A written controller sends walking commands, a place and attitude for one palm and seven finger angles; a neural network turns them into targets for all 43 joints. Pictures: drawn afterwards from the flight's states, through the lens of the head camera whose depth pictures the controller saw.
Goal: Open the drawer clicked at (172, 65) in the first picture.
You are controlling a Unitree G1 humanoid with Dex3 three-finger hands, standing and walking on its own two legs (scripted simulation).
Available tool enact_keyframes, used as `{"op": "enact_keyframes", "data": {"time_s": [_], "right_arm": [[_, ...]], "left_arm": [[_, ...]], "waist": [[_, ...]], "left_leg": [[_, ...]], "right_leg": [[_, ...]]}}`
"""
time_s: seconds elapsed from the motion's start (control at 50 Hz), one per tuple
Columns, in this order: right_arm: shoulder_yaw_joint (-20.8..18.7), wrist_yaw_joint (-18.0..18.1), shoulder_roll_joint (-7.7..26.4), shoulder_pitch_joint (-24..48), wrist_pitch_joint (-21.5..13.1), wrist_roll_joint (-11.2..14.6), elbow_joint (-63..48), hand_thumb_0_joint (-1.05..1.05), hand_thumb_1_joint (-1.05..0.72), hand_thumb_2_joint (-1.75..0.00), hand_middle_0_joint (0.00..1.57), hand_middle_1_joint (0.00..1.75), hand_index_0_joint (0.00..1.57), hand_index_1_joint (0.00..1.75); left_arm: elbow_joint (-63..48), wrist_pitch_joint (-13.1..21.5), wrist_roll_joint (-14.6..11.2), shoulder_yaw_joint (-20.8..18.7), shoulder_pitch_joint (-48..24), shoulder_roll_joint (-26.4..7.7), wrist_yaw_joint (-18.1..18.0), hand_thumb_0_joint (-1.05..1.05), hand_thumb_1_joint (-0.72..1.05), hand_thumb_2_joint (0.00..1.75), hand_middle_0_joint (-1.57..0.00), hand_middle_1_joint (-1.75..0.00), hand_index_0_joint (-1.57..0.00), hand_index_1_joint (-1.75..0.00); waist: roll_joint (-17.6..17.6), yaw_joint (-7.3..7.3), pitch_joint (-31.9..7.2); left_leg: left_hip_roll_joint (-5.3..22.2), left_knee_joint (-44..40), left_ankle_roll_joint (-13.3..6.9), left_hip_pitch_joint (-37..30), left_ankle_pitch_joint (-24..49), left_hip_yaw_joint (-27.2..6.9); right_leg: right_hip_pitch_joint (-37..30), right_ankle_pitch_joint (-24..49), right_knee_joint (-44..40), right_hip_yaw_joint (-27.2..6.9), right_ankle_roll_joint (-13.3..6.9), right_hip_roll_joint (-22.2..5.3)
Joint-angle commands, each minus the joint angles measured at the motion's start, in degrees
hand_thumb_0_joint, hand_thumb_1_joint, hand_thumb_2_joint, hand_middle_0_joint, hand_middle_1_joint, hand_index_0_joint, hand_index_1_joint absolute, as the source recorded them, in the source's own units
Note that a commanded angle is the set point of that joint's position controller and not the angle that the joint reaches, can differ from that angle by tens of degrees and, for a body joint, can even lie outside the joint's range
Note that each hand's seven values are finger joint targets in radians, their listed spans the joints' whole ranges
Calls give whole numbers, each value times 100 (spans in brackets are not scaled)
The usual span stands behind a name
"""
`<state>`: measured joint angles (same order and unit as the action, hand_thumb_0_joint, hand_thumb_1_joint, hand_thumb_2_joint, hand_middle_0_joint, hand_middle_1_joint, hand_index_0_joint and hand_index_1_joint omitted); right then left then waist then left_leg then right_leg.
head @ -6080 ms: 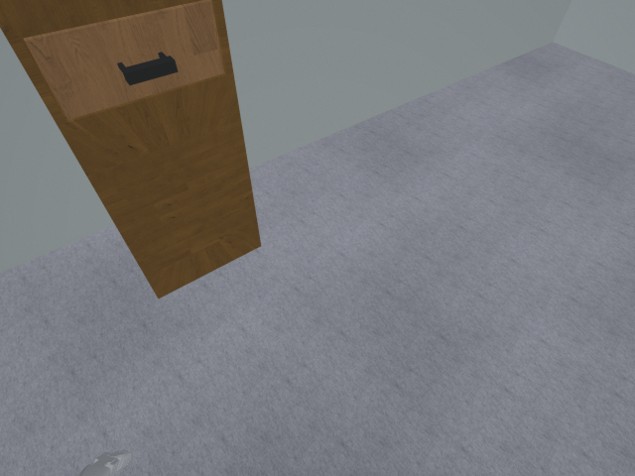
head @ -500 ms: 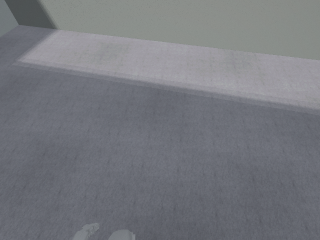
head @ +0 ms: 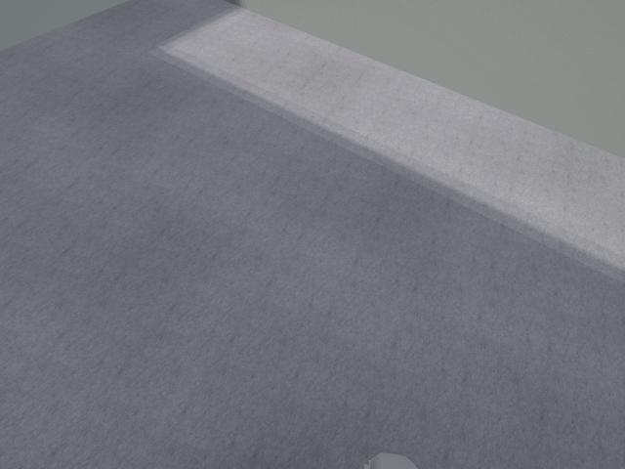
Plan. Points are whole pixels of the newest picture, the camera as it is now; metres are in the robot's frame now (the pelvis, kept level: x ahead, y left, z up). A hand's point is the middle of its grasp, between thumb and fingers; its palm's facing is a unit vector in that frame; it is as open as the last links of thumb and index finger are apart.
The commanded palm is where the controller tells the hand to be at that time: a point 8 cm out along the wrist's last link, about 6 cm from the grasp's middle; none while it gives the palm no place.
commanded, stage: turn to face it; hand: left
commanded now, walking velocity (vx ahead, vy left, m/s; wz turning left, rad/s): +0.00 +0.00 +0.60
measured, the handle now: out of the picture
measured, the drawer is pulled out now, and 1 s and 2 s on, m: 0.00 0.00 0.00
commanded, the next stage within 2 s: none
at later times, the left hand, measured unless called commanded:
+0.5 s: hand out of the picture -0.02 +0.13 -0.15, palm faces +0.33 -0.90 -0.28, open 7.4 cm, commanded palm none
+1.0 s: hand out of the picture -0.12 +0.20 -0.17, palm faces +0.60 -0.76 -0.25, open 7.4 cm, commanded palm none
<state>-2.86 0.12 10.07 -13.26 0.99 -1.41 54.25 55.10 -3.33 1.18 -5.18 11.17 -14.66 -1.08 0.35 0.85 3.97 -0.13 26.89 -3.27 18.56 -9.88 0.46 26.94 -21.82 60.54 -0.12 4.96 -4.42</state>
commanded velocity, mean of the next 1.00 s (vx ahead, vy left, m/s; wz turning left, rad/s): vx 0.00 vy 0.00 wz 0.60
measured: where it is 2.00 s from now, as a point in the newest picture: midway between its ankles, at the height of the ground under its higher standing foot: outside the picture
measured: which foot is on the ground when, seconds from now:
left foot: down 0.00-0.24, up 0.26-0.70, down 0.72-1.00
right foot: up 0.00-0.22, down 0.24-0.72, up 0.74-1.00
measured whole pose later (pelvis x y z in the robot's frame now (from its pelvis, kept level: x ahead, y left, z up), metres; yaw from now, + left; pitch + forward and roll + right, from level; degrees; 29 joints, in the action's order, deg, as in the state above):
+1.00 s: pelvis -0.07 -0.04 +0.00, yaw +36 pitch +0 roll -2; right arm -2.6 -0.5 12.3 -8.8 1.6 -1.3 51.8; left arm 51.3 -3.2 1.2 -4.1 9.6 -15.6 -0.5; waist 1.4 0.1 4.5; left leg -1.6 28.0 -2.9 14.6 -13.6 -1.2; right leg 27.7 -22.0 60.4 0.8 6.1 -5.7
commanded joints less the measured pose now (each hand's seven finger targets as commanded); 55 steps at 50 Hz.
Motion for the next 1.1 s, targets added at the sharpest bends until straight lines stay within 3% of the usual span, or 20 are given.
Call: {"op": "enact_keyframes", "data": {"time_s": [0.0,0.12,0.18,0.2,0.22,0.24,0.26,0.3,0.34,0.42,0.54,0.6,0.66,0.68,0.7,0.72,0.78,0.84,0.94,1.08], "right_arm": [[-373,51,1291,-339,-28,9,-334,0,-90,-90,20,30,20,30],[-457,-4,1429,36,86,-21,-506,0,-90,-90,20,30,20,30],[-486,-41,1311,456,159,15,-710,0,-90,-90,20,30,20,30],[-442,-67,912,358,190,63,-783,0,-90,-90,20,30,20,30],[-427,-52,774,398,162,27,-924,0,-90,-90,20,30,20,30],[-472,-83,1104,438,171,-35,-888,0,-90,-90,20,30,20,30],[-467,-122,1031,277,228,-50,-748,0,-90,-90,20,30,20,30],[-457,-174,985,17,261,-27,-529,0,-90,-90,20,30,20,30],[-410,-201,896,-41,250,-6,-470,0,-90,-90,20,30,20,30],[-360,-197,864,499,282,4,-588,0,-90,-90,20,30,20,30],[-216,-196,756,980,216,56,-709,0,-90,-90,20,30,20,30],[-177,-182,754,915,158,84,-727,0,-90,-90,20,30,20,30],[-235,-157,986,346,79,57,-611,0,-90,-90,20,30,20,30],[-357,-134,1470,-82,15,28,-529,0,-90,-90,20,30,20,30],[-510,-99,2078,-442,-6,42,-495,0,-90,-90,20,30,20,30],[-506,-69,2099,-672,39,75,-327,0,-90,-90,20,30,20,30],[-359,52,1588,201,4,35,-517,0,-90,-90,20,30,20,30],[-298,43,1450,452,-44,42,-641,0,-90,-90,20,30,20,30],[-335,20,1481,250,-22,31,-599,0,-90,-90,20,30,20,30],[-411,14,1538,142,34,-13,-608,0,-90,-90,20,30,20,30]], "left_arm": [[-630,156,-35,-28,-380,-208,-8,0,90,90,-20,-30,-20,-30],[-673,162,-86,-1,-51,-248,-40,0,90,90,-20,-30,-20,-30],[-505,208,-84,-95,814,-468,-65,0,90,90,-20,-30,-20,-30],[-561,272,30,-192,927,-999,-113,0,90,90,-20,-30,-20,-30],[-770,250,52,-187,505,-1383,-139,0,90,90,-20,-30,-20,-30],[-956,245,-2,-103,-63,-1168,-167,0,90,90,-20,-30,-20,-30],[-1026,308,-7,-66,-537,-850,-151,0,90,90,-20,-30,-20,-30],[-1042,360,-25,37,-653,-597,-120,0,90,90,-20,-30,-20,-30],[-953,420,-20,83,-349,-503,-97,0,90,90,-20,-30,-20,-30],[-723,412,-5,61,386,-626,-104,0,90,90,-20,-30,-20,-30],[-601,361,61,-25,656,-923,-96,0,90,90,-20,-30,-20,-30],[-527,318,66,-65,658,-1020,-72,0,90,90,-20,-30,-20,-30],[-546,279,-11,-101,492,-1004,-38,0,90,90,-20,-30,-20,-30],[-644,261,-56,-85,445,-841,-14,0,90,90,-20,-30,-20,-30],[-932,259,-71,44,159,-442,32,0,90,90,-20,-30,-20,-30],[-1031,183,-19,49,-97,-505,-8,0,90,90,-20,-30,-20,-30],[-822,142,-26,-18,-201,-544,13,0,90,90,-20,-30,-20,-30],[-680,139,-11,-32,61,-540,63,0,90,90,-20,-30,-20,-30],[-806,120,-14,-14,-183,-507,24,0,90,90,-20,-30,-20,-30],[-1064,201,-83,52,-421,-356,-19,0,90,90,-20,-30,-20,-30]], "waist": [[-907,201,-739],[-1192,70,-788],[-799,-363,-814],[656,-433,-800],[1830,-392,-443],[1115,-160,-236],[925,127,-115],[957,260,-2],[907,173,-134],[950,-185,-200],[1136,-395,-414],[1339,-412,-548],[991,-52,-909],[-69,210,-1244],[-1784,428,-1263],[-1363,478,-1316],[-1271,169,-683],[-881,-14,-607],[-757,61,-528],[-1006,96,-750]], "left_leg": [[1351,-926,-632,-1061,808,-1846],[1101,-929,-559,-350,135,-2374],[536,-537,-57,948,-919,-2082],[-138,946,385,1925,-1636,-1261],[-533,2610,666,2394,-2115,-409],[-120,3408,548,1891,-1920,-668],[-36,3806,558,1721,-1468,-624],[88,4301,663,1658,-1064,-360],[96,4311,774,1752,-812,-147],[221,3842,884,1784,-980,19],[279,2204,806,1082,-1524,419],[167,1433,668,502,-1517,627],[135,-94,517,-714,-234,641],[847,-476,192,-1860,1030,-300],[2278,-458,-506,-2603,3499,-2104],[2531,-346,-918,-2427,3936,-1924],[1675,-488,-661,-1451,2809,-1319],[1275,-639,-456,-1154,2318,-1056],[1262,-816,-586,-1037,1484,-1532],[1145,-420,-673,-908,2044,-2213]], "right_leg": [[273,-276,-574,9,29,80],[-774,-345,-1850,22,-134,367],[-2494,469,-3743,107,-308,284],[-3044,-532,-4821,-1231,-729,-1025],[-2200,-1093,-5283,-2677,-1242,-2432],[-1137,-933,-5265,-2088,-1281,-2375],[-919,-365,-5127,-1450,-1129,-1848],[-1020,892,-4656,-634,-944,-1330],[-1644,1918,-4317,-4,-914,-1139],[-2244,2540,-4171,97,-1027,-1371],[-2530,3528,-3769,381,-1203,-1692],[-2475,3802,-3482,518,-1121,-1739],[-2049,3391,-2528,1001,-693,-1553],[-1017,2247,-1413,1202,-359,-1198],[667,-1400,-184,1105,60,-417],[826,-1643,403,483,5,-401],[790,-570,746,91,25,-406],[490,-49,609,112,75,-257],[384,-8,-14,34,130,-132],[-447,-336,-1670,40,11,256]]}}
